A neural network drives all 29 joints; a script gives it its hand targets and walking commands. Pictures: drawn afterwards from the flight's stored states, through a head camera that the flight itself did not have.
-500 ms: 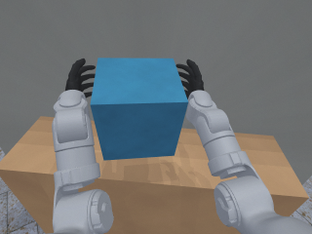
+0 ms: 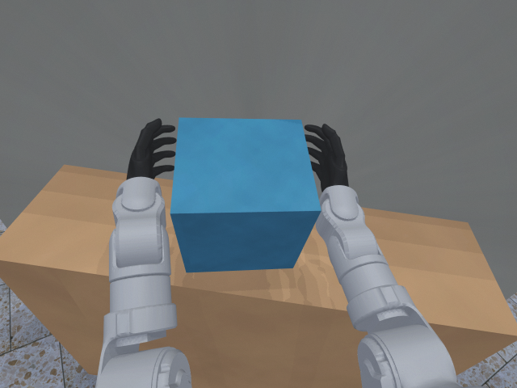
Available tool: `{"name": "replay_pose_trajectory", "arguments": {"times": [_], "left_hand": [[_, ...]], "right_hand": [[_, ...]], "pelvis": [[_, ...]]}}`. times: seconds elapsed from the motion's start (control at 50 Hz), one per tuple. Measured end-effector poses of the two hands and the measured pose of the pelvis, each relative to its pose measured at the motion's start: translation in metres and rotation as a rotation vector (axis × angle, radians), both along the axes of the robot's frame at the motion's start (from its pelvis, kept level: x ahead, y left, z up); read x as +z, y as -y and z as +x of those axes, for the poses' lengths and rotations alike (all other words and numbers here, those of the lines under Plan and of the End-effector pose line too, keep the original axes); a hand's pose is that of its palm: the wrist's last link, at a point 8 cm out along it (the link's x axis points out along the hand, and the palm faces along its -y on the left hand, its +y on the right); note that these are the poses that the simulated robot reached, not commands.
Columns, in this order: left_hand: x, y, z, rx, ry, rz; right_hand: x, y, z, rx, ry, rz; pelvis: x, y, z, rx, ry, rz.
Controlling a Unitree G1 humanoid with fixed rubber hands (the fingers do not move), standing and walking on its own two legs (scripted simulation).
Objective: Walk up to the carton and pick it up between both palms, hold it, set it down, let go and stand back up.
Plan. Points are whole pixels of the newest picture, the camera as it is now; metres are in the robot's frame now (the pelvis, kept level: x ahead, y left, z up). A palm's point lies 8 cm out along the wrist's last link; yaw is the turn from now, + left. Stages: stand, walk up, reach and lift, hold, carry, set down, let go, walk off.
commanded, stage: set down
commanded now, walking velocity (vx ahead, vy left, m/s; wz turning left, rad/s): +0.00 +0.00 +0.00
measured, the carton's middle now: (241, 199) +0.38 +0.00 +0.11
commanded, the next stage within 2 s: none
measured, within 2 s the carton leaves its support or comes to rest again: rests again in 1.64 s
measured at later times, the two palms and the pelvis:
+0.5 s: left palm (150, 182) +0.38 +0.13 +0.15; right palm (331, 185) +0.37 -0.14 +0.15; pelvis -0.01 +0.00 +0.00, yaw -2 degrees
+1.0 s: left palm (161, 194) +0.39 +0.12 +0.12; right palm (330, 193) +0.38 -0.15 +0.12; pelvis +0.00 +0.00 +0.00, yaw -3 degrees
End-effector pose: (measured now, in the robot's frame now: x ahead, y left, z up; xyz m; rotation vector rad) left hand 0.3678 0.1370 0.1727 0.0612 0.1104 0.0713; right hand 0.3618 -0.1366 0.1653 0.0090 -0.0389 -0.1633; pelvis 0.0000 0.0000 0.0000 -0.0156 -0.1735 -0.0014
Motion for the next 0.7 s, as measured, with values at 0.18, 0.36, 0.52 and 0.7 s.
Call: {"name": "replay_pose_trajectory", "arguments": {"times": [0.18,0.36,0.52,0.7], "left_hand": [[-0.001,0.005,0.001,-0.008,-0.024,0.008],[-0.010,0.002,0.003,-0.006,-0.065,0.007],[-0.022,0.005,0.009,-0.016,-0.089,0.001],[-0.040,0.009,0.013,-0.018,-0.118,-0.009]], "right_hand": [[0.000,0.005,-0.002,-0.011,-0.023,-0.013],[-0.012,0.002,0.001,-0.010,-0.061,0.008],[-0.019,0.005,0.004,-0.019,-0.083,-0.001],[-0.032,0.009,0.008,-0.021,-0.110,0.001]], "pelvis": [[0.000,-0.002,-0.004,-0.012,-0.009,0.003],[0.001,-0.003,-0.007,-0.019,-0.029,0.007],[0.001,-0.004,-0.005,-0.027,-0.034,0.008],[0.002,-0.003,-0.002,-0.037,-0.058,0.008]]}}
